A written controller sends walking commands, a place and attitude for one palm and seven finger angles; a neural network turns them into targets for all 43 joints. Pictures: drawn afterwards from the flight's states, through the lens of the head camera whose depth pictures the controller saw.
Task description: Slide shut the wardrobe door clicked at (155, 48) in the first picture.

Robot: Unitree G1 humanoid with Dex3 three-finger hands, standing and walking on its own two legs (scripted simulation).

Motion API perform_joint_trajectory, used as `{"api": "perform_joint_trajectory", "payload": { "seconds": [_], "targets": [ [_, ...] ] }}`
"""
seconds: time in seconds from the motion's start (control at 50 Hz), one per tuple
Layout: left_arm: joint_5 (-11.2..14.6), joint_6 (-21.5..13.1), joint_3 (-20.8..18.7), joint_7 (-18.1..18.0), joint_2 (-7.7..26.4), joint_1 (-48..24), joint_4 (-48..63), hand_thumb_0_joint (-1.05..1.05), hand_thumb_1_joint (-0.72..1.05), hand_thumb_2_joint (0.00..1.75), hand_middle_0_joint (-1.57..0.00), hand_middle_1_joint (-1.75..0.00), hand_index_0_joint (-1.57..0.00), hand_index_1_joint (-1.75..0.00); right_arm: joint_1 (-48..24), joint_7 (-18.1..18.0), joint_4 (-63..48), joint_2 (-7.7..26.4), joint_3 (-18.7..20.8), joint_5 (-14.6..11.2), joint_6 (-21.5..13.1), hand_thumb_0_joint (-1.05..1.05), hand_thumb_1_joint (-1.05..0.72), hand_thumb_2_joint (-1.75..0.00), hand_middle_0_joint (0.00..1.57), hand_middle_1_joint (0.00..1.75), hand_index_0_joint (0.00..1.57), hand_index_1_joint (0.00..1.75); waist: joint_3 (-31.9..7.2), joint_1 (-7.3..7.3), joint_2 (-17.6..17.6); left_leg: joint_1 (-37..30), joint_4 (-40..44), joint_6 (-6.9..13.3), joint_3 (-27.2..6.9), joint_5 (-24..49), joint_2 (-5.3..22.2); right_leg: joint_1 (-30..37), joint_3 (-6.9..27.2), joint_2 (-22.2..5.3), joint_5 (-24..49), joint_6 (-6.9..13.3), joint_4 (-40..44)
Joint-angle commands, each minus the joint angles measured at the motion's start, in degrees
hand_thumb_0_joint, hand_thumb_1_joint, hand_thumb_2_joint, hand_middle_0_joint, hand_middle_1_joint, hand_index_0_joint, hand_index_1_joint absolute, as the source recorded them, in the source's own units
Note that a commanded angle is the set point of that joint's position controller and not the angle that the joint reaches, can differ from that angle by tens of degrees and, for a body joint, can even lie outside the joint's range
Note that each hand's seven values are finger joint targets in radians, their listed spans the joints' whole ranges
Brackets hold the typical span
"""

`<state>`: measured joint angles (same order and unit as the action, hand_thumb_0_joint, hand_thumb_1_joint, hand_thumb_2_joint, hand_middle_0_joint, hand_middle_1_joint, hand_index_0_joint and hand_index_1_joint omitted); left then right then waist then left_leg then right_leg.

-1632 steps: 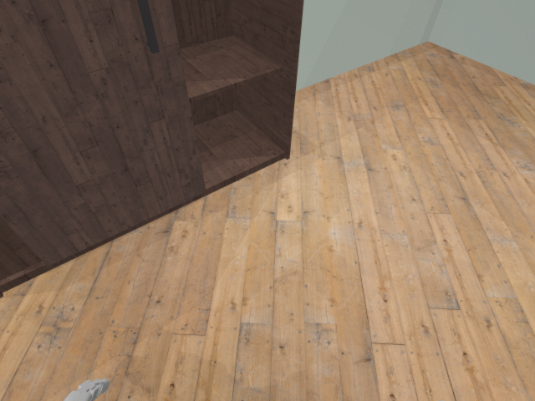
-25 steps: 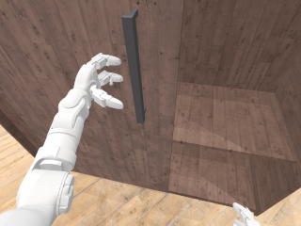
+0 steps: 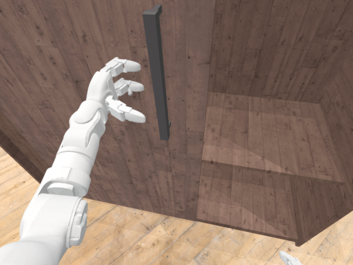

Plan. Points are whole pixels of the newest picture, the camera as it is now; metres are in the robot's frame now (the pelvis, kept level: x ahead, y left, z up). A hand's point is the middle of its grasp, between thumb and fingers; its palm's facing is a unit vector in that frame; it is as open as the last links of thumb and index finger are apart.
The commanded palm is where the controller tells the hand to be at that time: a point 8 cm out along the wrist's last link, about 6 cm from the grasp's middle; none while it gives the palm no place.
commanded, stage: slide the fingers in behind the handle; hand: left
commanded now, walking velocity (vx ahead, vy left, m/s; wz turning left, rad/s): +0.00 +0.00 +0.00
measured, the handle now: (162, 85) +0.46 +0.06 +0.19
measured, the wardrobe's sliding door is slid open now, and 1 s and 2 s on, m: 0.52 0.52 0.52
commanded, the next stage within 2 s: move the hooked fingers beside the handle in 0.60 s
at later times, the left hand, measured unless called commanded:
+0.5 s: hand (131, 93) +0.43 +0.12 +0.18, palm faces -0.09 -0.99 -0.04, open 13.5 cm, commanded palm +0.47 +0.15 +0.21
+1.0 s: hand (132, 93) +0.43 +0.12 +0.18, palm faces -0.08 -0.99 -0.06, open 13.5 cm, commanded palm +0.45 +0.14 +0.21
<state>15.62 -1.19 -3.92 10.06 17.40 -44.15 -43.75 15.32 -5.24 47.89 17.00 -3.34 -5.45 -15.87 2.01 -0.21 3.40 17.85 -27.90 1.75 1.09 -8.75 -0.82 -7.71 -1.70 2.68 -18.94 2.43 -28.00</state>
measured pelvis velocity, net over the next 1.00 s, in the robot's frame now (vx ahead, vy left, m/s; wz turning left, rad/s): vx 0.00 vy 0.00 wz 0.03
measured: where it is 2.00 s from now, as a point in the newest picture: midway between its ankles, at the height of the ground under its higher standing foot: outside the picture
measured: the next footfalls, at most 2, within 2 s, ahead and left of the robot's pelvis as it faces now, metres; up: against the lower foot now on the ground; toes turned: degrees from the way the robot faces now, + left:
none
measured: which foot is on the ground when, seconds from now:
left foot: down 0.00-1.00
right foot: down 0.00-1.00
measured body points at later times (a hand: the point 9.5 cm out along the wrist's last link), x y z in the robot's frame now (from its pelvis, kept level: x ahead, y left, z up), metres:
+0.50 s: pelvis +0.00 +0.00 +0.00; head +0.01 -0.02 +0.45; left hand +0.43 +0.18 +0.19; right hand +0.13 -0.25 -0.11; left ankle +0.07 +0.10 -0.74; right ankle -0.04 -0.09 -0.74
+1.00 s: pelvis +0.00 +0.00 +0.00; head +0.02 -0.01 +0.45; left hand +0.43 +0.18 +0.19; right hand +0.14 -0.24 -0.11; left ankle +0.07 +0.10 -0.74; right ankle -0.04 -0.09 -0.74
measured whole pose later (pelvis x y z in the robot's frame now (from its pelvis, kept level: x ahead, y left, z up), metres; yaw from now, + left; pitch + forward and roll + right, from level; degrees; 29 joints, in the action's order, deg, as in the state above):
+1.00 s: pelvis +0.00 +0.00 +0.00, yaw +2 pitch -1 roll +0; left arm 14.3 1.2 0.2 5.3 14.8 -45.5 -40.2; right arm 13.1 -4.1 47.4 15.7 -3.4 -5.0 -16.7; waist 2.1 1.2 2.7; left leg 18.9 -28.8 2.0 -0.2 -9.0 -2.0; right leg -8.3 -3.2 1.7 -20.0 2.2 -29.1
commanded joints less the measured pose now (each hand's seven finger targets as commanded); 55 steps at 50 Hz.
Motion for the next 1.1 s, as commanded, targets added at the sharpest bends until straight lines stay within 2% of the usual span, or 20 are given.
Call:
{"api": "perform_joint_trajectory", "payload": {
  "seconds": [0.0,0.06,0.08,0.16,0.22,0.26,0.28,0.34,0.38,0.46,0.48,0.66,0.7,0.82,0.86,0.9,0.94,1.02,1.06,1.08],
  "targets": [
    [1.2,-5.5,-1.7,-0.1,6.4,-41.6,17.7,0.0,-0.5,0.3,-0.3,-1.2,-0.3,-1.2,-3.1,-0.7,-6.7,7.6,2.4,-0.3,-3.8,0.0,-0.9,-0.9,0.2,0.3,0.2,0.3,-17.7,-5.02,-2.8,-22.2,2.8,1.6,-3.6,-6.3,3.4,-15.2,2.2,-1.7,4.3,-2.3,7.7],
    [0.9,-5.4,-1.3,-0.3,6.1,-41.2,17.0,0.0,-0.5,0.3,-0.3,-1.2,-0.3,-1.2,-3.1,-0.6,-6.5,7.7,2.3,-0.3,-3.7,0.0,-0.9,-0.9,0.2,0.3,0.2,0.3,-16.1,-5.2,-2.6,-21.8,2.8,1.6,-3.8,-6.4,3.4,-15.7,2.1,-1.6,4.4,-2.2,7.6],
    [1.0,-5.3,-0.2,-0.3,4.5,-41.5,17.4,0.0,-0.5,0.3,-0.3,-1.2,-0.3,-1.2,-3.3,-0.5,-6.7,7.3,2.3,-0.3,-3.9,0.0,-0.9,-0.9,0.2,0.3,0.2,0.3,-16.2,-5.35,-2.3,-22.2,2.9,1.5,-3.8,-6.6,3.4,-16.1,2.0,-1.6,4.2,-2.2,7.6],
    [0.6,-5.4,-1.1,-0.5,6.0,-41.3,17.9,0.0,-0.5,0.3,-0.3,-1.2,-0.3,-1.2,-3.2,-0.5,-6.7,7.5,2.4,-0.2,-3.8,0.0,-0.9,-0.9,0.2,0.3,0.2,0.3,-16.6,-5.26,-3.4,-22.2,2.5,1.7,-3.7,-5.1,3.2,-15.3,2.1,-1.6,5.7,-2.2,7.5],
    [0.5,-5.1,-0.6,-0.5,5.0,-42.0,19.0,0.0,-0.5,0.3,-0.3,-1.2,-0.3,-1.2,-3.2,-0.2,-7.0,7.2,2.6,-0.1,-4.0,0.0,-0.9,-0.9,0.2,0.3,0.2,0.3,-18.8,-5.15,-2.0,-24.1,2.2,1.5,-4.1,-3.5,3.1,-15.7,1.8,-1.5,6.7,-2.1,7.0],
    [0.4,-5.1,-0.2,-0.7,4.5,-40.9,17.6,0.0,-0.5,0.3,-0.3,-1.2,-0.3,-1.2,-3.4,0.0,-6.9,7.1,2.5,-0.1,-3.6,0.0,-0.9,-0.9,0.2,0.3,0.2,0.3,-16.6,-5.32,-3.4,-22.5,2.3,1.7,-4.1,-4.3,3.0,-15.7,1.9,-1.5,6.3,-2.1,7.2],
    [0.4,-5.0,0.9,-0.7,2.6,-41.3,18.1,0.0,-0.5,0.3,-0.3,-1.2,-0.3,-1.2,-3.6,0.1,-7.1,6.9,2.4,-0.1,-3.8,0.0,-0.9,-0.9,0.2,0.3,0.2,0.3,-17.0,-5.36,-3.3,-22.7,2.3,1.6,-4.1,-4.5,3.0,-15.9,1.7,-1.5,6.2,-2.2,7.1],
    [0.5,-4.8,1.0,-1.0,3.0,-40.6,17.7,0.0,-0.5,0.3,-0.3,-1.2,-0.3,-1.2,-3.6,0.0,-6.9,6.9,2.5,-0.2,-3.5,0.0,-0.9,-0.9,0.2,0.3,0.2,0.3,-16.4,-5.44,-3.4,-22.3,2.3,1.5,-4.2,-5.3,3.2,-16.1,1.9,-1.7,5.3,-2.1,7.4],
    [0.5,-4.7,3.3,-1.1,-0.3,-42.0,19.1,0.0,-0.5,0.3,-0.3,-1.2,-0.3,-1.2,-4.0,0.2,-7.2,6.7,2.4,-0.3,-3.9,0.0,-0.9,-0.9,0.2,0.3,0.2,0.3,-16.6,-5.76,-1.9,-23.4,2.3,1.4,-4.5,-5.4,3.1,-17.1,1.7,-1.4,5.3,-2.0,7.0],
    [0.3,-4.4,2.8,-2.0,0.4,-42.3,20.0,0.0,-0.5,0.3,-0.3,-1.2,-0.3,-1.2,-3.9,0.0,-6.8,6.9,2.5,-0.1,-3.9,0.0,-0.9,-0.9,0.2,0.3,0.2,0.3,-17.3,-5.88,-2.7,-23.7,2.5,1.4,-4.9,-6.0,3.3,-17.5,1.6,-1.4,4.7,-2.1,6.8],
    [0.1,-4.4,4.3,-2.0,-1.5,-42.9,20.8,0.0,-0.5,0.3,-0.3,-1.2,-0.3,-1.2,-4.0,0.1,-7.0,6.7,2.5,-0.2,-4.1,0.0,-0.9,-0.9,0.2,0.3,0.2,0.3,-18.2,-6.05,-2.2,-24.8,2.3,1.3,-4.9,-5.4,3.2,-17.7,1.5,-1.4,5.2,-2.0,6.6],
    [-0.4,-3.6,6.9,-2.8,-4.1,-43.9,22.2,0.0,-0.5,0.3,-0.3,-1.2,-0.3,-1.2,-4.4,0.2,-6.7,6.5,2.3,-0.1,-4.1,0.0,-0.9,-0.9,0.2,0.3,0.2,0.3,-18.2,-6.43,-3.0,-25.0,1.8,1.4,-5.4,-4.3,3.1,-18.1,1.3,-1.4,6.0,-2.0,6.0],
    [-0.4,-3.4,8.1,-3.0,-5.5,-45.0,23.4,0.0,-0.5,0.3,-0.3,-1.2,-0.3,-1.2,-4.5,0.3,-6.8,6.4,2.4,-0.1,-4.4,0.0,-0.9,-0.9,0.2,0.3,0.2,0.3,-18.8,-6.67,-1.1,-26.5,1.7,1.2,-5.7,-4.3,3.1,-19.0,1.2,-1.4,6.0,-1.9,5.7],
    [-0.3,-3.0,6.3,-3.1,-3.4,-44.4,22.5,0.0,-0.5,0.3,-0.3,-1.2,-0.3,-1.2,-4.5,0.2,-6.8,6.4,2.3,0.1,-4.2,0.0,-0.9,-0.9,0.2,0.3,0.2,0.3,-19.6,-6.15,-3.3,-25.7,1.8,1.3,-5.7,-3.9,2.9,-18.1,1.3,-1.5,6.1,-1.9,5.9],
    [-0.3,-3.2,6.3,-3.1,-3.6,-43.9,21.7,0.0,-0.5,0.3,-0.3,-1.2,-0.3,-1.2,-4.5,0.3,-6.6,6.3,2.2,0.0,-4.0,0.0,-0.9,-0.9,0.2,0.3,0.2,0.3,-18.4,-6.07,-3.5,-24.8,1.8,1.3,-5.7,-4.0,2.8,-17.7,1.2,-1.4,6.2,-1.8,6.0],
    [-0.2,-3.2,6.2,-2.8,-3.6,-44.3,21.8,0.0,-0.5,0.3,-0.3,-1.2,-0.3,-1.2,-4.5,0.3,-6.8,6.3,2.2,0.1,-4.1,0.0,-0.9,-0.9,0.2,0.3,0.2,0.3,-19.2,-6.08,-2.1,-25.8,1.8,1.2,-5.7,-3.5,2.8,-18.0,1.2,-1.4,6.4,-1.8,5.9],
    [-0.4,-3.5,4.8,-3.0,-1.9,-43.7,21.6,0.0,-0.5,0.3,-0.3,-1.2,-0.3,-1.2,-4.3,0.4,-6.7,6.2,2.4,0.2,-3.9,0.0,-0.9,-0.9,0.2,0.3,0.2,0.3,-19.6,-5.76,-2.5,-25.4,1.7,1.2,-5.7,-2.9,2.9,-17.3,1.1,-1.5,6.9,-1.7,6.0],
    [-0.4,-3.8,6.1,-2.6,-3.7,-44.9,22.5,0.0,-0.5,0.3,-0.3,-1.2,-0.3,-1.2,-4.6,0.6,-7.2,6.2,2.3,0.2,-4.2,0.0,-0.9,-0.9,0.2,0.3,0.2,0.3,-20.2,-6.02,-0.8,-27.2,1.9,0.9,-6.5,-3.2,2.8,-18.4,0.9,-1.3,6.5,-1.6,5.4],
    [-0.4,-4.1,5.6,-2.7,-3.0,-44.4,22.0,0.0,-0.5,0.3,-0.3,-1.2,-0.3,-1.2,-4.6,0.6,-7.0,6.3,2.3,0.2,-4.1,0.0,-0.9,-0.9,0.2,0.3,0.2,0.3,-18.8,-6.03,-1.8,-25.6,2.1,1.0,-6.3,-4.2,2.8,-17.9,1.0,-1.3,6.1,-1.6,5.7],
    [-0.4,-4.2,4.8,-2.7,-2.4,-44.1,21.9,0.0,-0.5,0.3,-0.3,-1.2,-0.3,-1.2,-4.3,0.7,-7.2,6.2,2.3,0.3,-4.2,0.0,-0.9,-0.9,0.2,0.3,0.2,0.3,-19.7,-5.79,-2.5,-25.9,1.9,1.0,-6.4,-3.5,2.7,-17.6,1.0,-1.3,6.4,-1.6,5.8]
  ]
}}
